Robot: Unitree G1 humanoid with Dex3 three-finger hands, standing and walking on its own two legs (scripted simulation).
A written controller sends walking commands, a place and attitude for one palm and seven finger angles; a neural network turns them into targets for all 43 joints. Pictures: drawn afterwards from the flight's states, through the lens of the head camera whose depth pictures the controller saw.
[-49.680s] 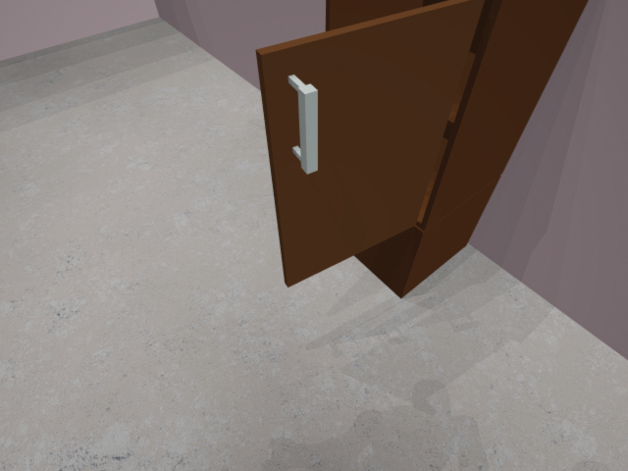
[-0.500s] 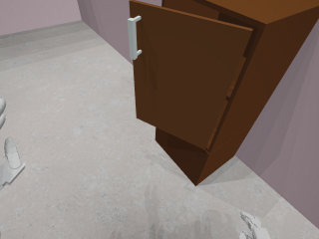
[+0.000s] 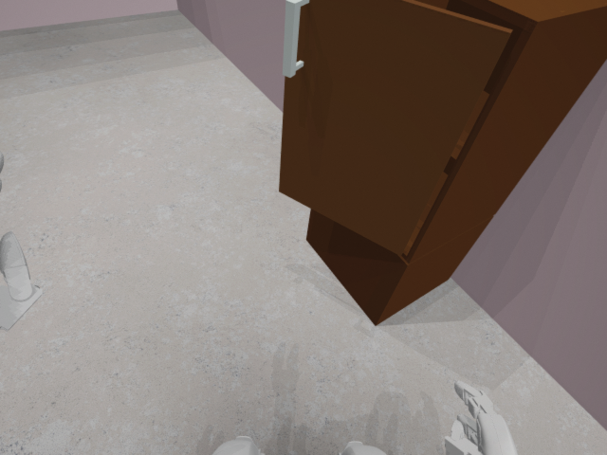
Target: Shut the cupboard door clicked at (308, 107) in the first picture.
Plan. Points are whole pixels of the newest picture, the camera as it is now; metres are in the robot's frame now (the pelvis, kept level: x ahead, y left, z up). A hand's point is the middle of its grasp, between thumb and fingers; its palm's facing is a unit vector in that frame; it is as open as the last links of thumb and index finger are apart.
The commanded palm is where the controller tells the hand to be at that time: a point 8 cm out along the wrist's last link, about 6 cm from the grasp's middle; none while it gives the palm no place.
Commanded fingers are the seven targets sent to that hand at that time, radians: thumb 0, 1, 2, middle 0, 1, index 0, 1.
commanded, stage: stop stepping back and stand still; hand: left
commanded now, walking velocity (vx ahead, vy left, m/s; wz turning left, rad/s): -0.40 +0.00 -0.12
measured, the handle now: (296, 37) +0.85 +0.07 +0.16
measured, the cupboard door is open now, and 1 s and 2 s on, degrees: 24 24 24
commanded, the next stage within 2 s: let the arm hang, fingers relaxed in 1.08 s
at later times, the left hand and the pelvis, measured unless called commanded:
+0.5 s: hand out of the picture +0.14 +0.26 +0.20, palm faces +0.40 -0.83 -0.40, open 7.4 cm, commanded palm +0.09 +0.28 +0.20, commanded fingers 0.00 0.90 0.90 -0.20 -0.30 -0.20 -0.30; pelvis -0.09 +0.00 +0.01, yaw -7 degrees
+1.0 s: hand out of the picture +0.09 +0.26 +0.19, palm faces +0.38 -0.82 -0.43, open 7.4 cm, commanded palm +0.02 +0.30 +0.20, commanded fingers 0.00 0.90 0.90 -0.20 -0.30 -0.20 -0.30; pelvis -0.14 +0.01 +0.02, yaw -6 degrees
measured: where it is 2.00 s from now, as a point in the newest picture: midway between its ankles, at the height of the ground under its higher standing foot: outside the picture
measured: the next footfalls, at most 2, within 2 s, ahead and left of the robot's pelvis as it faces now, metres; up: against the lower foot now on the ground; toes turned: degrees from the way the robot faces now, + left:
right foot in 0.26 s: -0.16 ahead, -0.11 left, +0.00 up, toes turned -8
left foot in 0.38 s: +0.06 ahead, +0.08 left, +0.00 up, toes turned -3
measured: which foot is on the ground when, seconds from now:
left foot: down 0.00-0.26, up 0.28-0.36, down 0.38-0.60, up 0.62-0.76, down 0.78-1.00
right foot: up 0.00-0.24, down 0.26-1.00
